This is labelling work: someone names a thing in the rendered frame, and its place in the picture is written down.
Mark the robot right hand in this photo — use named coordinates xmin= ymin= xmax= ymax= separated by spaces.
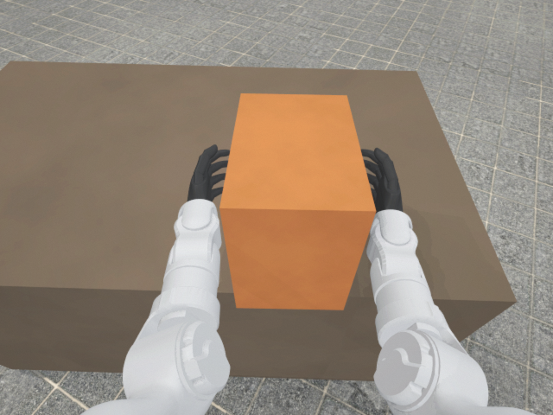
xmin=361 ymin=148 xmax=403 ymax=213

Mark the carton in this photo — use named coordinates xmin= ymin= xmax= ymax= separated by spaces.
xmin=219 ymin=93 xmax=376 ymax=310

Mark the robot left hand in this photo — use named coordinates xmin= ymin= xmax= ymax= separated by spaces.
xmin=187 ymin=144 xmax=230 ymax=202

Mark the robot left forearm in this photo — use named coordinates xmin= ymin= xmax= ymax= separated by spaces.
xmin=123 ymin=199 xmax=221 ymax=395

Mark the robot left upper arm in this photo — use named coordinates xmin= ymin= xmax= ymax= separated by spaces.
xmin=80 ymin=320 xmax=230 ymax=415

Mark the robot right upper arm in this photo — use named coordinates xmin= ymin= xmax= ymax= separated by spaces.
xmin=373 ymin=329 xmax=537 ymax=415

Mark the robot right forearm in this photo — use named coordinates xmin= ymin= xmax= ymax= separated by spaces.
xmin=366 ymin=209 xmax=469 ymax=355

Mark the pedestal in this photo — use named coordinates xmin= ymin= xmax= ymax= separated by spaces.
xmin=0 ymin=61 xmax=517 ymax=381

